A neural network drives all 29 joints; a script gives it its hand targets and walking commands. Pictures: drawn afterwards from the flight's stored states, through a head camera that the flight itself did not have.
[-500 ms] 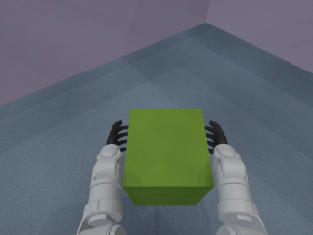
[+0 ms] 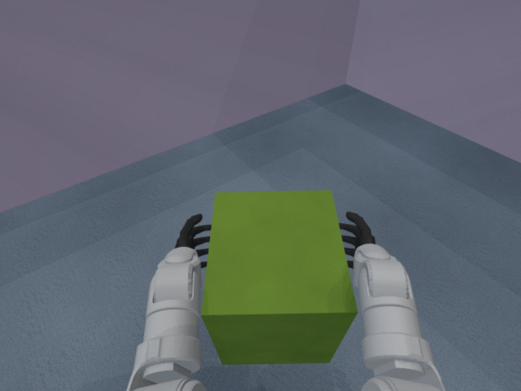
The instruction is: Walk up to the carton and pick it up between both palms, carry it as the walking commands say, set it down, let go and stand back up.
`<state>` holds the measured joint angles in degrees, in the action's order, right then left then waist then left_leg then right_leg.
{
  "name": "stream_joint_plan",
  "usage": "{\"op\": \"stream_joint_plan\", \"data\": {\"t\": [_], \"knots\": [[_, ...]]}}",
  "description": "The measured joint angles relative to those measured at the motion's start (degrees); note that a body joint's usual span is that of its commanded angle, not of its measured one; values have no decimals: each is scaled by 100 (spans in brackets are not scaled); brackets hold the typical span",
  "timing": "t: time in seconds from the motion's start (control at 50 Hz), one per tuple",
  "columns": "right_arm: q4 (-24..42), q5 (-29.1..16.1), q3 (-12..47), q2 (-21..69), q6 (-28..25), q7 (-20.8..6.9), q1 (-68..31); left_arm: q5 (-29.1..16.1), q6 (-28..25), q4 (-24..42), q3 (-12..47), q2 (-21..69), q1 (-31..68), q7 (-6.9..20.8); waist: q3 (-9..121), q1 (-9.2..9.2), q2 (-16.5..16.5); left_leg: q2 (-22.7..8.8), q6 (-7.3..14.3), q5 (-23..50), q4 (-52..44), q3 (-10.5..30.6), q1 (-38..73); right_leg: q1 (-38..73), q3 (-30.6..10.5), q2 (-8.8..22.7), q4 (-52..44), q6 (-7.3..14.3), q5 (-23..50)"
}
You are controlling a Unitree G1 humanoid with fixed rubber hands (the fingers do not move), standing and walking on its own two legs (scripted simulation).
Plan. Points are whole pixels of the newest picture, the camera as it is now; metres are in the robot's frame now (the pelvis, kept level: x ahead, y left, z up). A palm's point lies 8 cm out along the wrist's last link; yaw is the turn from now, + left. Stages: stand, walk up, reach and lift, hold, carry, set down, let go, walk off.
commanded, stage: reach and lift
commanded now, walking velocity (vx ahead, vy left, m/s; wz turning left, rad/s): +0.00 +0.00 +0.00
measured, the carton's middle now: (274, 281) +0.30 +0.00 -0.02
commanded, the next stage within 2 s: hold in 0.76 s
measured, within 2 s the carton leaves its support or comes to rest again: neither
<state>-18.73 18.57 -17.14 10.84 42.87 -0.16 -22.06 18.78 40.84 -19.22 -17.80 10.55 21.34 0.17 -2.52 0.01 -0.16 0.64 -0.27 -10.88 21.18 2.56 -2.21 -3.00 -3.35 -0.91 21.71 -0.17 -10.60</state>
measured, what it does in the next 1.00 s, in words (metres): stands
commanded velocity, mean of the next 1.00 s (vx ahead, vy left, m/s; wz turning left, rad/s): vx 0.00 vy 0.00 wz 0.00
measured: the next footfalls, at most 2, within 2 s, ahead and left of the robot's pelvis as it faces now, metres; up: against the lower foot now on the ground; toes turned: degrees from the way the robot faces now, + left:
left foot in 1.88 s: +0.02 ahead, +0.10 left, +0.00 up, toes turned -6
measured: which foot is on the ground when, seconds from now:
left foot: down 0.00-1.00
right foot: down 0.00-1.00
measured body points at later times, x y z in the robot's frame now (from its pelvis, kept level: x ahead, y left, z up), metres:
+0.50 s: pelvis +0.01 +0.00 +0.00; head -0.03 +0.00 +0.45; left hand +0.32 +0.15 +0.04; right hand +0.32 -0.14 +0.04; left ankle +0.02 +0.12 -0.74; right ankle +0.03 -0.12 -0.74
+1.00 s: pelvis +0.00 +0.00 +0.00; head -0.05 +0.00 +0.45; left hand +0.30 +0.15 +0.05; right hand +0.30 -0.14 +0.04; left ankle +0.02 +0.12 -0.74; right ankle +0.03 -0.12 -0.74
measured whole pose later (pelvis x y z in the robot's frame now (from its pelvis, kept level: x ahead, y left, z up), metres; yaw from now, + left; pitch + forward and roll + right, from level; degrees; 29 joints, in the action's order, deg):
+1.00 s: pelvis +0.00 +0.00 +0.00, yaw +1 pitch -9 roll +0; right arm -15.1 16.4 -12.1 9.3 44.2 0.5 -17.4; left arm 16.9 43.4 -15.2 -13.3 9.3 17.4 -0.5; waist -2.3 -0.5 0.0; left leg 0.7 -0.4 -11.2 22.3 3.2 -2.2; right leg -2.6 -2.9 -0.9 22.5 -0.1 -11.0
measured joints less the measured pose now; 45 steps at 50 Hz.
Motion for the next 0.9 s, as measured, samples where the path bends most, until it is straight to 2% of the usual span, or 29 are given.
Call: {"op": "stream_joint_plan", "data": {"t": [0.58, 0.9], "knots": [[449, -222, 536, -158, 95, 53, 497, -209, 204, 487, 519, -134, -441, -79, 34, -29, 16, 13, 6, -9, -101, 28, 64, 91, 18, 17, -137, -12, -2], [413, -238, 549, -163, 135, 69, 513, -208, 264, 460, 507, -135, -444, -73, 25, -49, 22, 11, -5, -26, 48, 54, 37, 70, 40, 5, 12, 3, -24]]}}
